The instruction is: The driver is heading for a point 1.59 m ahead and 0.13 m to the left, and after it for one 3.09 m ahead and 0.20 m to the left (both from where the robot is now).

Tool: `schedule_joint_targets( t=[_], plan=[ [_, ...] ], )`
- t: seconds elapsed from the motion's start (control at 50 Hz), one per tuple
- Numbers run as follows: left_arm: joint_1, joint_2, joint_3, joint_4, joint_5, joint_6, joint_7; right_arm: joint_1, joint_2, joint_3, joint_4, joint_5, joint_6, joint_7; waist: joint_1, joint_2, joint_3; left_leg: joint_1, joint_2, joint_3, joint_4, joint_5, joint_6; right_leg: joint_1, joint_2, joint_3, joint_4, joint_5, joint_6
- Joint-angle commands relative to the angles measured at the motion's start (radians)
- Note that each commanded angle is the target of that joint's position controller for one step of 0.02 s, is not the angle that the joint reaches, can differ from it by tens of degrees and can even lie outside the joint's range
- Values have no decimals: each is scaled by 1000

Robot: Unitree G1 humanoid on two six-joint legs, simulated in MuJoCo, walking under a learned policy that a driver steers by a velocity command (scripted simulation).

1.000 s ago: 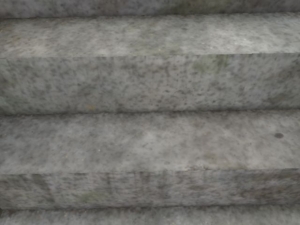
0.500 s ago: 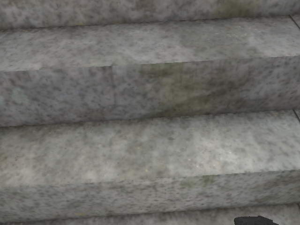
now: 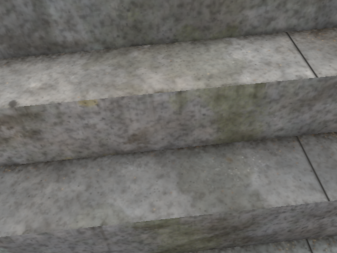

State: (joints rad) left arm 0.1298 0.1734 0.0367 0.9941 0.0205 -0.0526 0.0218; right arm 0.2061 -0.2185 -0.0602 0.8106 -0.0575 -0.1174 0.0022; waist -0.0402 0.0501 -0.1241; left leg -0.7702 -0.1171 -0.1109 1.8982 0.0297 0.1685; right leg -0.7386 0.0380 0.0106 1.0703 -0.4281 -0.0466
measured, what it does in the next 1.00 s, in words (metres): climbs: left foot 0.22 m higher, then right foot 0.22 m higher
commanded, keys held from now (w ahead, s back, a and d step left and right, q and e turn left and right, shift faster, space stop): w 1.00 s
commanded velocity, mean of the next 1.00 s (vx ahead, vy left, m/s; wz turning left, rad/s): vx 0.50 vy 0.00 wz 0.00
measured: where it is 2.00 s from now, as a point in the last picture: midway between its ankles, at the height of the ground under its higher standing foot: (173, 75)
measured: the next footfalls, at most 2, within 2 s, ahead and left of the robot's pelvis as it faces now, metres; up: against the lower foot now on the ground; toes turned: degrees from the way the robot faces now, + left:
left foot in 0.32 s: +0.32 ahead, +0.16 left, +0.22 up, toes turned +4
right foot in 0.88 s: +0.54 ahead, -0.12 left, +0.44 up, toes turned -1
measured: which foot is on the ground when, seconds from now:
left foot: up 0.00-0.30, down 0.32-0.94, up 0.96-1.00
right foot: down 0.00-0.36, up 0.38-0.86, down 0.88-1.00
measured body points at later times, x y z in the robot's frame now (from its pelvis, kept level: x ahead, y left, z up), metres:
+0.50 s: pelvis +0.21 +0.05 +0.21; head +0.21 +0.06 +0.66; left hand +0.29 +0.32 +0.08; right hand +0.39 -0.18 +0.09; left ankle +0.28 +0.15 -0.44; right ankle +0.12 -0.09 -0.31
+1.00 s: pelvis +0.42 -0.02 +0.38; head +0.41 -0.02 +0.83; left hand +0.63 +0.21 +0.30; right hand +0.45 -0.26 +0.23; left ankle +0.30 +0.12 -0.27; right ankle +0.50 -0.11 -0.22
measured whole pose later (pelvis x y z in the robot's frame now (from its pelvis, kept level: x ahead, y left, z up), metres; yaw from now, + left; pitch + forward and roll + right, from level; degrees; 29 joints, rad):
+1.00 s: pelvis +0.42 -0.02 +0.38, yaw +1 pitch +7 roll -1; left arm -0.03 0.17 -0.01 0.80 0.03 0.00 0.01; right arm 0.33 -0.21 -0.05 1.05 -0.03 -0.12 0.07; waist 0.03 0.04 -0.15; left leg -0.48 0.06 -0.05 1.11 0.12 0.16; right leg -0.95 0.00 -0.09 1.36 -0.54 -0.09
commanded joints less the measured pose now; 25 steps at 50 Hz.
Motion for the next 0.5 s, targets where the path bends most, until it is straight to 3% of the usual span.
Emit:
schedule_joint_targets(
  t=[0.02, 0.04, 0.06, 0.08, 0.1, 0.12, 0.14, 0.16, 0.18, 0.2, 0.22, 0.24, 0.26, 0.28, 0.3, 0.32, 0.34, 0.36, 0.38, 0.4, 0.42, 0.44, 0.46, 0.48, 0.5],
  plan=[
    [-8, -43, -27, -11, 10, -15, -63, 114, 42, 63, 30, 66, 73, 71, 2, -41, 91, -506, 24, -226, 127, -33, 61, 262, -172, 385, -591, 63, -135],
    [-16, 26, -16, -41, 24, -11, -80, 94, 2, 54, -17, 43, 89, 96, -18, -26, 41, -530, 61, -144, 143, -60, 37, 289, -209, 410, -635, 194, -189],
    [-9, 44, -15, -34, 40, -7, -89, 55, 11, 60, -22, 24, 98, 102, -31, 6, -24, -568, 59, -114, 179, -69, 43, 317, -222, 389, -661, 201, -223],
    [81, 76, 5, -10, 45, 8, -96, 21, 15, 73, -23, 29, 92, 108, 23, -82, -53, -654, 50, -68, 414, -212, 36, 423, -266, 411, -701, 207, -289],
    [172, 40, -4, 39, 63, 7, -96, -30, 35, 83, -28, 40, 90, 102, 34, -82, -34, -788, 56, -67, 529, -217, 68, 490, -275, 389, -699, 138, -277],
    [243, 9, -18, 89, 97, 4, -101, -60, 74, 100, -26, 39, 89, 97, 35, -84, 37, -911, 67, -69, 654, -200, 106, 501, -281, 383, -718, 64, -257],
    [283, -7, -28, 115, 105, -3, -99, -85, 97, 116, -39, 30, 90, 91, 28, -58, 57, -971, 80, -76, 670, -177, 132, 515, -274, 354, -717, 29, -231],
    [279, -24, -39, 115, 105, -19, -101, -136, 88, 119, -58, 31, 94, 83, 12, -15, 57, -920, 110, -31, 555, -111, 146, 463, -241, 273, -731, 36, -196],
    [238, -10, -41, 96, 101, -29, -106, -182, 67, 117, -76, 38, 97, 78, 3, -23, 45, -845, 154, 43, 440, -83, 137, 397, -213, 191, -770, 65, -181],
    [247, 14, -43, 83, 115, -38, -119, -315, 25, 112, -161, 57, 115, 61, 9, -49, -15, -701, 190, 133, 189, -25, 124, 305, -188, 98, -843, 82, -158],
    [269, 29, -42, 91, 105, -43, -122, -445, -10, 102, -217, 71, 134, 43, 44, -98, 11, -625, 245, 157, 49, -106, 95, 232, -186, 89, -892, 148, -150],
    [216, 73, -36, 58, 64, -37, -141, -565, -17, 109, -261, 50, 160, 44, 38, -123, 1, -366, 217, 233, -147, -346, 64, 69, -215, 69, -1078, 195, -187],
    [309, 144, -17, 126, 30, -11, -170, -667, -4, 131, -319, 40, 198, 59, 35, -245, -31, -127, 162, 252, -343, -470, 38, 1, -266, 158, -1178, 517, -278],
    [255, 188, -15, 93, -1, -29, -182, -506, 35, 128, -248, 34, 193, 87, -30, -296, -35, -118, 129, 258, -276, -379, 13, 165, -332, 141, -1049, 1072, -288],
    [205, 265, 9, 77, -7, -42, -187, -355, -1, 115, -196, 32, 191, 101, -103, -249, -101, -175, 86, 285, -362, -299, 0, 426, -350, 61, -936, 1614, -296],
    [213, 314, 30, 68, -43, -47, -203, -264, -49, 100, -165, 20, 187, 118, -117, -275, -164, -180, 5, 358, -561, -400, -10, 657, -350, 39, -822, 2050, -342],
    [409, 245, 21, 136, 2, -66, -214, -249, -53, 94, -139, 39, 173, 104, -7, -248, -291, 9, 4, 295, -653, -409, 32, 693, -332, 35, -670, 2293, -322],
    [509, 208, 10, 181, 65, -65, -229, -129, -54, 94, -93, 55, 176, 97, -6, -169, -422, 292, 33, 118, -756, -335, 80, 507, -307, 83, -507, 2178, -303],
    [400, 206, 46, 60, -67, -124, -71, 147, -7, 60, -2, 8, 128, 7, -87, -25, -414, 460, 74, -65, -832, -824, 59, 527, -210, -40, -310, 1698, -199],
    [290, 168, 36, 33, -69, -128, -31, 232, -70, 33, 100, 31, 128, -38, -110, 134, -313, 472, 174, -376, -1097, -1094, 103, 237, -98, -13, -56, 1198, -181],
    [164, 98, 35, -36, -14, -115, -16, 109, -135, 2, 98, 38, 136, -71, -74, 262, -208, 347, 305, -717, -1375, -1291, 157, 35, 49, 76, 505, 555, -143],
    [53, -17, 6, -152, 41, -104, -21, 21, -110, 5, 100, 26, 118, -63, -40, 151, -100, 259, 310, -686, -1375, -1186, 115, -118, 100, 186, 904, 483, -129],
    [-21, -117, -22, -252, 56, -81, -21, -37, -80, 12, 136, 15, 94, -66, 34, 79, 13, 200, 296, -565, -1351, -1068, 55, -254, 94, 210, 1000, 467, -132],
    [9, -166, -42, -279, 51, -70, -17, -35, -14, 22, 192, 15, 75, -60, 93, 16, 95, 169, 269, -435, -1331, -952, 12, -338, 100, 209, 1042, 428, -137],
    [55, -154, -50, -288, 42, -62, -19, -38, 29, 34, 222, 15, 58, -48, 128, -17, 133, 178, 253, -326, -1332, -850, -13, -377, 94, 217, 1037, 384, -131]
  ],
)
